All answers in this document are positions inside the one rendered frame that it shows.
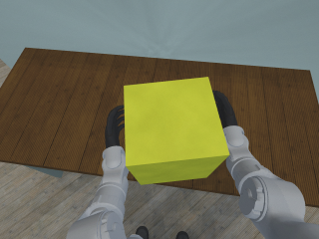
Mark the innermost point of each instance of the robot right hand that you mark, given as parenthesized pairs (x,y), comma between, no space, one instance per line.
(225,110)

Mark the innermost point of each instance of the right robot forearm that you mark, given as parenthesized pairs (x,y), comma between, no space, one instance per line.
(241,164)

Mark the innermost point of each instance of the right robot upper arm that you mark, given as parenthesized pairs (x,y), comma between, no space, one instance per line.
(276,208)

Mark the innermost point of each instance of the carton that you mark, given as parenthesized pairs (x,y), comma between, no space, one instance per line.
(173,131)

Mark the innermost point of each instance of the left robot upper arm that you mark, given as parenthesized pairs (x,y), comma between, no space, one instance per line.
(106,224)

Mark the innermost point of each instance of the robot left hand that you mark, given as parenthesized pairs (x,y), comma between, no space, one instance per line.
(112,130)

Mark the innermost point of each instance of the left robot forearm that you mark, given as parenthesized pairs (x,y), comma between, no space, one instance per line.
(112,191)

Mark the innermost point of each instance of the table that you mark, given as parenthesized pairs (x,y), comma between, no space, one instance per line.
(54,108)

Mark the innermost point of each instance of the left robot foot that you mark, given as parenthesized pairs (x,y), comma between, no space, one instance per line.
(143,232)

